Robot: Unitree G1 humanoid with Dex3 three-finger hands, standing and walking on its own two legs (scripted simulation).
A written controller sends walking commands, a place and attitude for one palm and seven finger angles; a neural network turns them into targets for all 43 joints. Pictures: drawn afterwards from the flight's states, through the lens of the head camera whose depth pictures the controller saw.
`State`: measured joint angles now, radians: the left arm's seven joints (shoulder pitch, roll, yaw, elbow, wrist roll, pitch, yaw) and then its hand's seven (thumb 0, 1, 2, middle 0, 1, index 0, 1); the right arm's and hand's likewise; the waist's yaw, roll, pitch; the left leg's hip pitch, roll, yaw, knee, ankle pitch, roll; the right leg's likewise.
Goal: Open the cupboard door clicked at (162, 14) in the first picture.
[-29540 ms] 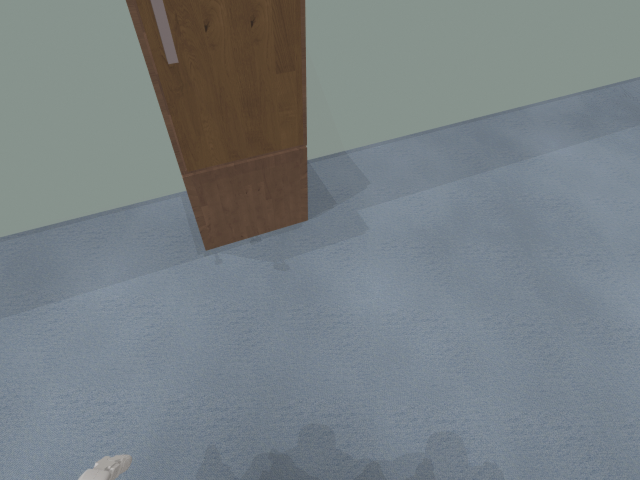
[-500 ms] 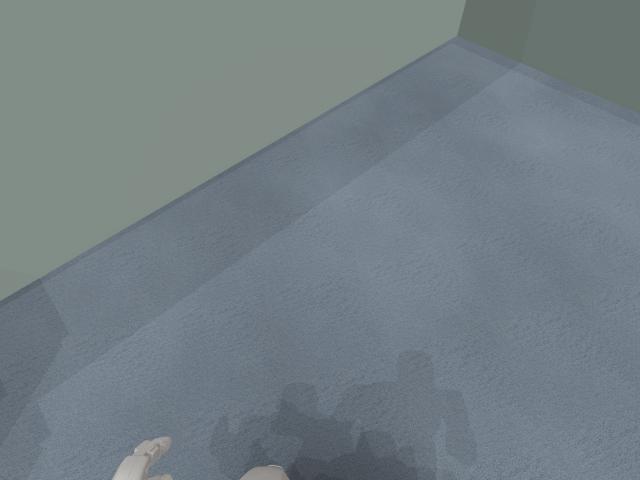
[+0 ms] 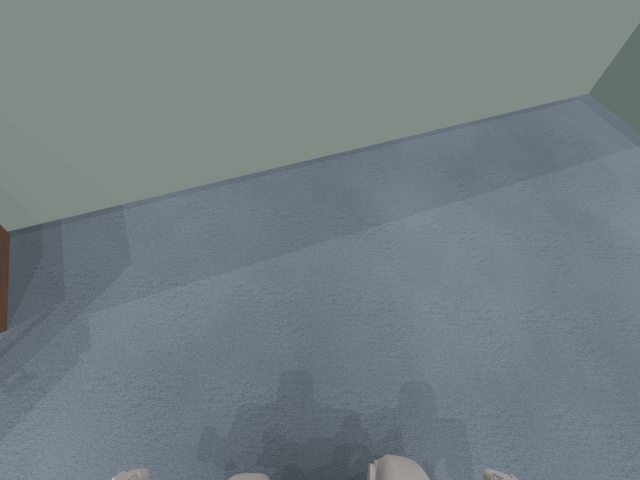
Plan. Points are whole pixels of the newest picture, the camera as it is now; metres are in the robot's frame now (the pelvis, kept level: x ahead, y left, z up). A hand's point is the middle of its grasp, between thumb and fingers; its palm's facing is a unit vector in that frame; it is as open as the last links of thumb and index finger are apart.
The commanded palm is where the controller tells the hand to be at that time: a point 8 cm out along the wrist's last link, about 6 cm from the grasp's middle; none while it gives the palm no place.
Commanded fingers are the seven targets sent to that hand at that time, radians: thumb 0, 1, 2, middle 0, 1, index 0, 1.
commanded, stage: turn to face it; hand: left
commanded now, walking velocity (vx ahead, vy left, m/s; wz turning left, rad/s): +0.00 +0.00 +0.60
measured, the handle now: out of the picture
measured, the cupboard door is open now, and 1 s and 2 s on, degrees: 37 37 37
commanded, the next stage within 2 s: take the last steps up to it in 1.68 s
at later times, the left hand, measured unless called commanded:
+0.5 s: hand out of the picture +0.04 +0.14 -0.16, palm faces +0.31 -0.92 -0.24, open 7.4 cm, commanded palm none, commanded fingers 0.00 0.90 0.90 -0.20 -0.30 -0.20 -0.30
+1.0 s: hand out of the picture +0.05 +0.21 -0.15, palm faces +0.57 -0.78 -0.24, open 7.4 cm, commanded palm none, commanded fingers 0.00 0.90 0.90 -0.20 -0.30 -0.20 -0.30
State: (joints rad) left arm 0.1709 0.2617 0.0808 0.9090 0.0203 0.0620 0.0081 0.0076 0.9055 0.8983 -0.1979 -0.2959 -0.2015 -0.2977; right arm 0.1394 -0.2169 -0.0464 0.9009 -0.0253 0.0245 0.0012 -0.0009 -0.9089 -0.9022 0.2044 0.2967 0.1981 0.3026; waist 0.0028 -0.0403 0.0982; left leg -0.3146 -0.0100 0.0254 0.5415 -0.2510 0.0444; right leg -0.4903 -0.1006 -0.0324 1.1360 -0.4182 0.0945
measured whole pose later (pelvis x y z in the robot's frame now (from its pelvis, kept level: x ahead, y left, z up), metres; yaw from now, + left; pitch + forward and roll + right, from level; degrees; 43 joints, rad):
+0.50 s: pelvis +0.04 -0.06 +0.00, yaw +19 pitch +1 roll +2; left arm 0.22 0.18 0.04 0.89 0.02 0.00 0.02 0.00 0.90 0.90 -0.20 -0.30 -0.21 -0.30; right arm 0.13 -0.25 -0.08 0.95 -0.02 0.08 0.03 0.00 -0.91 -0.90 0.20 0.30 0.19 0.30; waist -0.02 -0.02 0.12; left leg -0.47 0.02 0.05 0.94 -0.44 -0.07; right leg -0.15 -0.12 -0.19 0.50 -0.35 0.01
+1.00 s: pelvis +0.07 -0.03 +0.00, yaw +35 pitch +2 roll -1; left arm 0.12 0.25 0.07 0.87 0.02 0.05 0.01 0.00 0.90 0.90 -0.20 -0.30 -0.20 -0.30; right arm 0.19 -0.21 -0.05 0.94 -0.03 0.04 0.01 0.00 -0.91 -0.90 0.21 0.30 0.20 0.30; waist -0.02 0.00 0.07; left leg -0.29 -0.03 -0.09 0.49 -0.23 0.02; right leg -0.42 -0.06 0.00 0.85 -0.40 0.10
